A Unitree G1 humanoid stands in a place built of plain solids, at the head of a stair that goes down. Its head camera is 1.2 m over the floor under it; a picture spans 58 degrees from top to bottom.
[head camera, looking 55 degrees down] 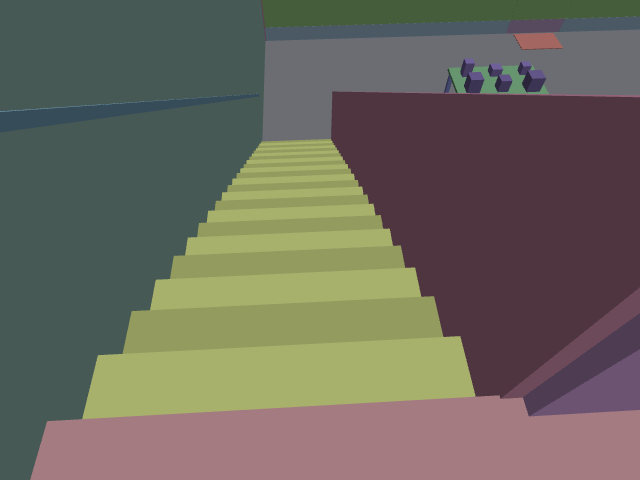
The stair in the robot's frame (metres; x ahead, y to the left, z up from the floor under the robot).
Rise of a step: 0.18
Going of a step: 0.24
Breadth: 1.20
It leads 3 degrees to the left of straight ahead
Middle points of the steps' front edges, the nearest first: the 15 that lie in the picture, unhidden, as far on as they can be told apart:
0.30 0.11 0.00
0.54 0.13 -0.18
0.78 0.14 -0.35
1.03 0.15 -0.53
1.27 0.17 -0.71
1.51 0.18 -0.88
1.76 0.19 -1.06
2.00 0.21 -1.24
2.24 0.22 -1.42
2.49 0.23 -1.59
2.73 0.25 -1.77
2.98 0.26 -1.95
3.22 0.27 -2.12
3.46 0.29 -2.30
3.71 0.30 -2.48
